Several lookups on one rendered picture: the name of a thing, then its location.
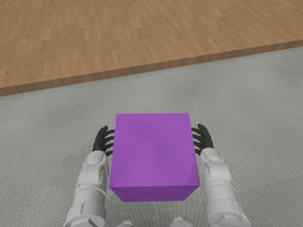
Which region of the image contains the robot left shin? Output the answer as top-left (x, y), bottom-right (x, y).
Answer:
top-left (122, 220), bottom-right (133, 225)

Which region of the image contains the robot right forearm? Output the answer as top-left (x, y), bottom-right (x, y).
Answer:
top-left (199, 148), bottom-right (252, 227)

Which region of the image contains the right robot hand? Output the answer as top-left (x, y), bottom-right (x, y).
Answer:
top-left (191, 124), bottom-right (214, 156)

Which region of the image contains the left robot hand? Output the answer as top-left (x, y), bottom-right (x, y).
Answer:
top-left (92, 126), bottom-right (115, 156)

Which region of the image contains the carton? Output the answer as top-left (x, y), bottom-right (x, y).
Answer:
top-left (109, 113), bottom-right (201, 202)

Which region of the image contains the robot right shin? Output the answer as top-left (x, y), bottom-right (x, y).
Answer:
top-left (173, 217), bottom-right (183, 222)

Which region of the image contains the robot shin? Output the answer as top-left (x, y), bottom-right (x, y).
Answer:
top-left (173, 217), bottom-right (183, 222)
top-left (122, 220), bottom-right (133, 225)

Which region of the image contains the robot left forearm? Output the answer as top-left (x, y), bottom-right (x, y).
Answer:
top-left (63, 150), bottom-right (110, 227)

